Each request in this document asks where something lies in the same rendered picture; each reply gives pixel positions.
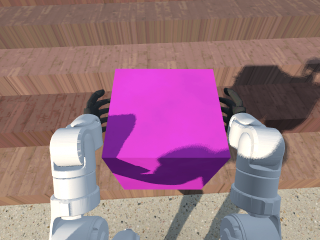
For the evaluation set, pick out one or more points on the right robot forearm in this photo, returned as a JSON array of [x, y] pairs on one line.
[[260, 152]]

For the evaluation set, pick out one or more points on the robot right hand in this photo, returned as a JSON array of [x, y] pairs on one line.
[[235, 106]]

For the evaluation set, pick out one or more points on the carton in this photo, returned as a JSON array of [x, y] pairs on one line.
[[165, 129]]

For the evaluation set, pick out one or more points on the robot left hand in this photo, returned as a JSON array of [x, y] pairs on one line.
[[92, 107]]

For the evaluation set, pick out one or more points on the left robot upper arm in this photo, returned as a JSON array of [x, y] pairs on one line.
[[85, 228]]

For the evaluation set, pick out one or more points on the left robot thigh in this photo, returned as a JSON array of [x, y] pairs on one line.
[[126, 235]]

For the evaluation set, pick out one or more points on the right robot upper arm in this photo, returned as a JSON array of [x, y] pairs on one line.
[[239, 226]]

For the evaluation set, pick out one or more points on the left robot forearm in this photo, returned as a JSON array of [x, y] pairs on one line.
[[73, 166]]

